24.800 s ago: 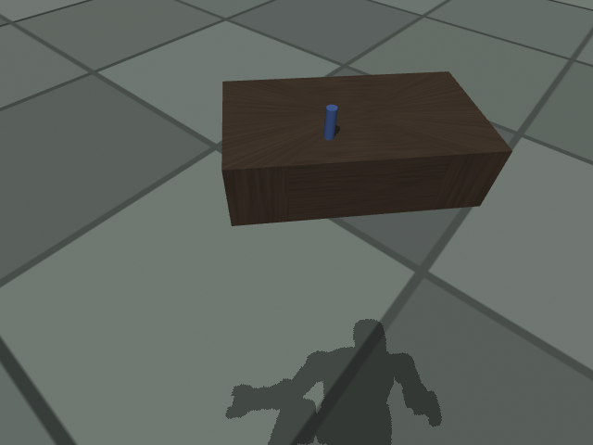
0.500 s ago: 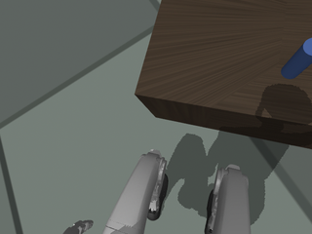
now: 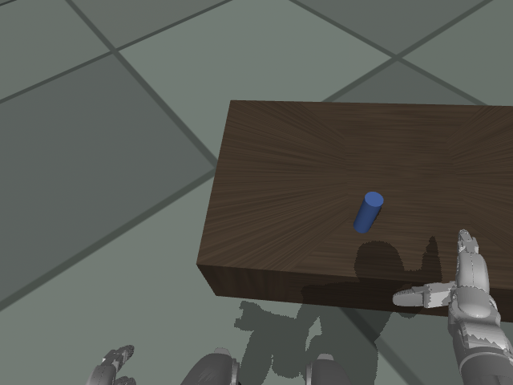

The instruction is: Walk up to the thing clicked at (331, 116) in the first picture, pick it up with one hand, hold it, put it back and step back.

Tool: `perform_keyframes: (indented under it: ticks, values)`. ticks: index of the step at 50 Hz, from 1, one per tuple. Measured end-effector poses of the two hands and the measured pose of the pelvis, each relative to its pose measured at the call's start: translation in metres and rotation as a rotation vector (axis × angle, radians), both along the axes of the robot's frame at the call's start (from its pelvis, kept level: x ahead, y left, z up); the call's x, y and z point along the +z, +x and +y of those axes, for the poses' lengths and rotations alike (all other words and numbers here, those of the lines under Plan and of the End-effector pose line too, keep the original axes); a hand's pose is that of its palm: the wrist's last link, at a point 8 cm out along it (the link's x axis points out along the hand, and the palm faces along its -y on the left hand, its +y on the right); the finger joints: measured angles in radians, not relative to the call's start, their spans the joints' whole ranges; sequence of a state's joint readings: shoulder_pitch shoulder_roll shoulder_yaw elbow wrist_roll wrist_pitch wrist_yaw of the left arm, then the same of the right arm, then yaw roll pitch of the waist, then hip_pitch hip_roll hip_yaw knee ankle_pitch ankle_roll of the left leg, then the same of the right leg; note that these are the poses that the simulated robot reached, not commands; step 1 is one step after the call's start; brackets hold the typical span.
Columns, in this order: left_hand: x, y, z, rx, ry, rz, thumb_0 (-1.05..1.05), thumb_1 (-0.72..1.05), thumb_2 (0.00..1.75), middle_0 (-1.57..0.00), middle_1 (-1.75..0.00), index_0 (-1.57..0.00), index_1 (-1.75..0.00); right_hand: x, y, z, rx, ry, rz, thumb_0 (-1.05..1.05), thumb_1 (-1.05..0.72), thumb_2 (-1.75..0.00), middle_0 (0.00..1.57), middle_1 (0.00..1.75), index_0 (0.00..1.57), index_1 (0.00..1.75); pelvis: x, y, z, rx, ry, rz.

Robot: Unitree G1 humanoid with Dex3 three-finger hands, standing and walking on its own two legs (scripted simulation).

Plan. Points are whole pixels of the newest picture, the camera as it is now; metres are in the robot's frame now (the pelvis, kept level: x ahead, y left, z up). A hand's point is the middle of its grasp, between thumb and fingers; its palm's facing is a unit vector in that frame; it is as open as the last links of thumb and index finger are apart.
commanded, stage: home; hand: right
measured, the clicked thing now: (367, 213) +0.56 -0.23 -0.30
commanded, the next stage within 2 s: none
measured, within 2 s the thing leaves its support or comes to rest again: neither
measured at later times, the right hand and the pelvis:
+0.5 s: hand (401, 378) +0.17 -0.17 -0.03, palm faces +0.16 +0.95 -0.26, open 17.3 cm; pelvis +0.01 +0.02 +0.04, yaw -2 degrees
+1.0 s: hand (410, 368) +0.18 -0.18 -0.03, palm faces +0.14 +0.95 -0.27, open 17.5 cm; pelvis +0.01 +0.00 +0.03, yaw -1 degrees
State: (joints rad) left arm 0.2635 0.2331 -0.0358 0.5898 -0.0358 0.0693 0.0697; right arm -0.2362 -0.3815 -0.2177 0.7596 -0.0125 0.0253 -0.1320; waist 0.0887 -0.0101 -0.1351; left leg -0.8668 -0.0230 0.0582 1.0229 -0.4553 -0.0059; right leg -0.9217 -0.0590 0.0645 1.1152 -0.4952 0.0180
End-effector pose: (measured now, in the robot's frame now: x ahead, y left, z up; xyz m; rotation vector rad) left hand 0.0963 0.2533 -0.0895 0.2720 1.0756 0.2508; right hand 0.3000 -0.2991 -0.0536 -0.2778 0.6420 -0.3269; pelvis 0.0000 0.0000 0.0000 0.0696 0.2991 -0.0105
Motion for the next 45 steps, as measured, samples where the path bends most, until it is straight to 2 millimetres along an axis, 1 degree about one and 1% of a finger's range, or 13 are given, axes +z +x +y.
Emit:
perform_keyframes:
  ticks: [3, 7, 11, 15, 18, 22, 26, 30, 38, 45]
  values:
    - [0.009, 0.01, 0.0, -0.001, -0.014, -0.047, 0.01, 0.9, 0.9, -0.2, -0.3, -0.2, -0.3, 0.011, -0.018, 0.01, 0.009, 0.007, 0.024, -0.01, 0.51, -0.07, 0.06, 0.06, 0.06, 0.05, 0.011, 0.004, 0.001, -0.001, -0.011, -0.042]
    - [0.017, 0.019, -0.002, -0.001, -0.043, -0.091, 0.01, 0.9, 0.9, -0.2, -0.3, -0.2, -0.29, 0.018, -0.045, 0.031, 0.034, 0.033, 0.069, -0.01, 0.5, -0.08, 0.06, 0.06, 0.06, 0.06, 0.022, 0.008, 0.002, -0.002, -0.025, -0.088]
    - [0.024, 0.03, -0.006, 0.0, -0.066, -0.136, 0.01, 0.9, 0.9, -0.2, -0.3, -0.2, -0.29, 0.024, -0.077, 0.053, 0.054, 0.07, 0.092, -0.01, 0.49, -0.08, 0.06, 0.06, 0.06, 0.06, 0.03, 0.011, 0.006, 0.0, -0.037, -0.125]
    - [0.035, 0.047, -0.009, -0.014, -0.075, -0.203, 0.01, 0.9, 0.9, -0.2, -0.3, -0.2, -0.29, 0.036, -0.109, 0.073, 0.063, 0.105, 0.081, -0.01, 0.49, -0.08, 0.06, 0.06, 0.06, 0.06, 0.034, 0.014, 0.009, -0.002, -0.043, -0.158]
    - [0.044, 0.062, -0.011, -0.031, -0.072, -0.268, 0.01, 0.9, 0.9, -0.2, -0.3, -0.2, -0.3, 0.044, -0.131, 0.082, 0.056, 0.123, 0.076, -0.01, 0.5, -0.08, 0.06, 0.06, 0.07, 0.06, 0.036, 0.014, 0.012, -0.009, -0.044, -0.176]
    - [0.055, 0.081, -0.013, -0.064, -0.059, -0.351, 0.02, 0.9, 0.9, -0.2, -0.3, -0.2, -0.3, 0.048, -0.151, 0.085, 0.038, 0.124, 0.079, -0.01, 0.51, -0.07, 0.06, 0.06, 0.06, 0.06, 0.036, 0.012, 0.014, -0.016, -0.047, -0.193]
    - [0.063, 0.091, -0.012, -0.089, -0.039, -0.407, 0.01, 0.9, 0.9, -0.2, -0.3, -0.2, -0.3, 0.05, -0.159, 0.082, 0.024, 0.11, 0.078, -0.01, 0.51, -0.07, 0.06, 0.06, 0.06, 0.05, 0.035, 0.009, 0.016, -0.024, -0.049, -0.2]
    - [0.065, 0.091, -0.01, -0.099, -0.021, -0.423, 0.01, 0.9, 0.9, -0.2, -0.3, -0.2, -0.3, 0.051, -0.156, 0.079, 0.024, 0.1, 0.07, -0.01, 0.52, -0.07, 0.06, 0.06, 0.06, 0.05, 0.034, 0.007, 0.015, -0.025, -0.05, -0.2]
    - [0.059, 0.073, -0.01, -0.076, -0.012, -0.386, 0.02, 0.9, 0.9, -0.2, -0.3, -0.2, -0.3, 0.052, -0.147, 0.082, 0.045, 0.114, 0.059, -0.01, 0.53, -0.05, 0.06, 0.05, 0.06, 0.05, 0.033, 0.01, 0.01, -0.017, -0.046, -0.197]
    - [0.053, 0.059, -0.013, -0.054, -0.008, -0.359, 0.02, 0.9, 0.9, -0.2, -0.3, -0.2, -0.3, 0.05, -0.146, 0.073, 0.049, 0.104, 0.07, -0.01, 0.54, -0.05, 0.06, 0.05, 0.06, 0.05, 0.032, 0.011, 0.005, -0.01, -0.041, -0.197]
